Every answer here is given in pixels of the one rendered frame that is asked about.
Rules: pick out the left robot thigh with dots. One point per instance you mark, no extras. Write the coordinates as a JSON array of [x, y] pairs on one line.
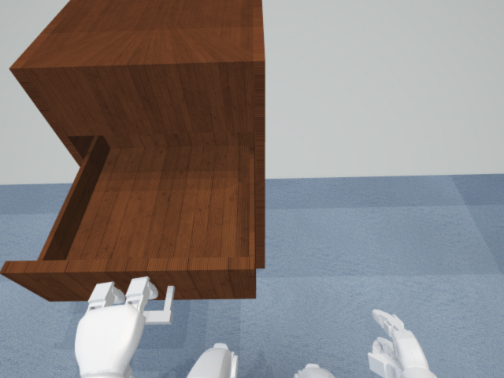
[[215, 363]]

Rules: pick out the handle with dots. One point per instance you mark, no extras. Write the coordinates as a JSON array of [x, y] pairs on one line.
[[165, 316]]

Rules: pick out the cabinet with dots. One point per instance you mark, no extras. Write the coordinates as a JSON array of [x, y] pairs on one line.
[[140, 67]]

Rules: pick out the robot right hand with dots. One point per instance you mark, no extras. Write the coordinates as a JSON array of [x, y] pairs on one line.
[[388, 359]]

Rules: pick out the robot left hand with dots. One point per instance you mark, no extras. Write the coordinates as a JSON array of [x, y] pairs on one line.
[[107, 336]]

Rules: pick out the drawer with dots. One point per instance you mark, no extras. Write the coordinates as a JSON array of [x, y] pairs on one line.
[[178, 208]]

